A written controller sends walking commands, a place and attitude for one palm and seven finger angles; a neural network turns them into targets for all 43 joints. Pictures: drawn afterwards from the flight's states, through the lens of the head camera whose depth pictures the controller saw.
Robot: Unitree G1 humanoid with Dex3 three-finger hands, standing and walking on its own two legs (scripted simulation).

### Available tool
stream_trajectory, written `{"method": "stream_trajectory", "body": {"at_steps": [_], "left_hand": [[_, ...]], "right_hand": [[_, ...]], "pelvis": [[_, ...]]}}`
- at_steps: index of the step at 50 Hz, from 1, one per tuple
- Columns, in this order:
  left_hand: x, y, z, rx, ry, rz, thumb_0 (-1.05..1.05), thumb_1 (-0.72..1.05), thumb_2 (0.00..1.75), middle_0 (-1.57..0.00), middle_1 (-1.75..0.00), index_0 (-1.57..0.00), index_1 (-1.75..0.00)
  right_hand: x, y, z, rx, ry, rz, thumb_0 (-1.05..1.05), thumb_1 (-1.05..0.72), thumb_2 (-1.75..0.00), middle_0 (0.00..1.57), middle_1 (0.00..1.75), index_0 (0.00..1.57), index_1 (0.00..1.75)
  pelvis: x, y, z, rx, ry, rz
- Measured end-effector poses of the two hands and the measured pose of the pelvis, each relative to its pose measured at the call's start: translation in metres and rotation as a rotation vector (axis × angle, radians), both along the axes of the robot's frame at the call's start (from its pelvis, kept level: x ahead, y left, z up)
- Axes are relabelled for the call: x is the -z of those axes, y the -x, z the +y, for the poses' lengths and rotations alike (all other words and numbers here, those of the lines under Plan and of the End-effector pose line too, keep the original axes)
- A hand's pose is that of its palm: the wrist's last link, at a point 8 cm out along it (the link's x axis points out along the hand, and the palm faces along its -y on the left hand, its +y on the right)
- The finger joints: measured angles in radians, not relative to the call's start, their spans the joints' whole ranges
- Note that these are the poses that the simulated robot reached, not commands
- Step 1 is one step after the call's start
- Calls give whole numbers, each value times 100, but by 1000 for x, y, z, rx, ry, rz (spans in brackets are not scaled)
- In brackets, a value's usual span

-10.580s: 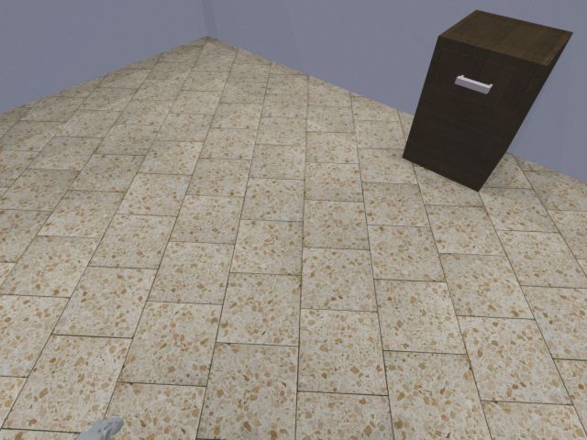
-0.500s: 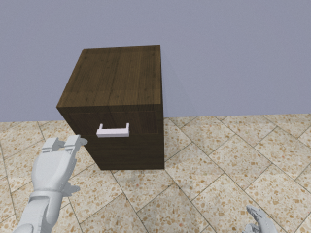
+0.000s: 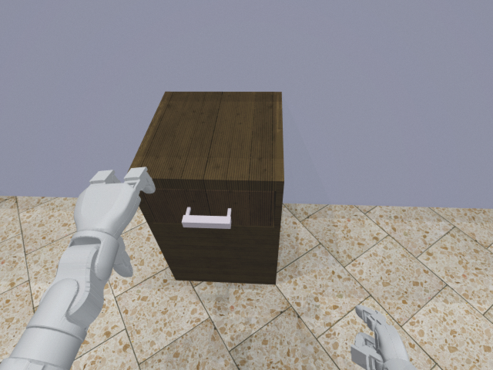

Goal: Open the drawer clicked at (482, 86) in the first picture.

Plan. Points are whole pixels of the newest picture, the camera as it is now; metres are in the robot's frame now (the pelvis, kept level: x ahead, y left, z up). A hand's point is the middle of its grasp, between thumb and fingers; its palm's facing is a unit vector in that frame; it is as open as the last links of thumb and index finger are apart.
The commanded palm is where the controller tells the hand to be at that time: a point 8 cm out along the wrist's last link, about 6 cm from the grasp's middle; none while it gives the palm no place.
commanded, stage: raise the hand with hooked fingers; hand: left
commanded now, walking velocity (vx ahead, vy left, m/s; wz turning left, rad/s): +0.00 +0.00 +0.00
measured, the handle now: (207, 216) +0.56 +0.20 -0.24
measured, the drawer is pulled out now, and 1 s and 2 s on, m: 0.00 0.00 0.00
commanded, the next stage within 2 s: move the hooked fingers above the handle in 0.36 s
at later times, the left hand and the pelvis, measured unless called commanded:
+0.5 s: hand (140, 227) +0.30 +0.22 +0.07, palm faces +0.04 -0.09 -1.00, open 13.8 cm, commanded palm +0.29 +0.22 +0.12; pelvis +0.00 -0.02 +0.00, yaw +0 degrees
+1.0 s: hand (169, 227) +0.37 +0.21 -0.03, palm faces -0.12 -0.05 -0.99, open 13.8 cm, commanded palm +0.37 +0.22 +0.03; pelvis +0.00 -0.03 -0.02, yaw -1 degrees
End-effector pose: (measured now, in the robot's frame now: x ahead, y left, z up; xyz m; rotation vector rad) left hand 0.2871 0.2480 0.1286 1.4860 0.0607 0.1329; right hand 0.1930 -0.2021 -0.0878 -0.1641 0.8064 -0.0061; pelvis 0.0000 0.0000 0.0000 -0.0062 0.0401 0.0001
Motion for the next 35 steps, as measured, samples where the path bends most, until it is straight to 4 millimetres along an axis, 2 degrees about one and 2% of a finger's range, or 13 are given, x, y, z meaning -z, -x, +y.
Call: {"method": "stream_trajectory", "body": {"at_steps": [4, 9, 14, 20, 24, 27, 30, 35], "left_hand": [[-1, -3, 0, 25, 12, 42, 0, -48, 30, -32, -120, -32, -119], [11, 3, -9, 85, 30, 89, 0, -48, 30, -32, -120, -32, -120], [13, 9, -18, 126, 23, 55, 0, -48, 30, -32, -120, -32, -120], [1, 8, -20, 81, -4, -20, 0, -49, 30, -32, -120, -32, -120], [0, 6, -24, 38, 3, -6, 0, -49, 30, -32, -120, -32, -120], [10, 3, -30, 25, 11, 50, 0, -49, 30, -32, -120, -32, -120], [30, -4, -32, 23, 14, 135, 0, -49, 30, -31, -120, -31, -120], [50, -14, -33, 73, 9, 177, 0, -48, 30, -32, -120, -32, -120]], "right_hand": [[3, 10, -3, 11, -1, 34, 1, -91, -90, 20, 30, 20, 30], [8, 24, -17, 31, 19, 79, 1, -91, -90, 20, 30, 20, 30], [13, 34, -31, 45, 45, 119, 1, -91, -90, 20, 30, 20, 30], [17, 34, -43, 56, 36, 124, 1, -91, -90, 20, 30, 20, 30], [16, 27, -48, 66, 14, 96, 1, -91, -90, 20, 30, 20, 30], [13, 22, -52, 69, 9, 74, 1, -91, -90, 20, 30, 20, 30], [11, 19, -58, 68, 23, 64, 1, -91, -90, 20, 30, 20, 30], [12, 23, -73, 82, 75, 77, 1, -91, -90, 20, 30, 20, 30]], "pelvis": [[-2, -1, 2, 2, 1, 2], [-3, -1, 1, 7, 0, 6], [-3, 0, -4, 4, -2, 13], [-3, 1, -13, 0, -5, 21], [-3, 0, -20, 1, -8, 18], [-3, -1, -25, 1, -11, 17], [-1, 0, -31, 0, -13, 24], [3, 1, -39, -4, -10, 55]]}}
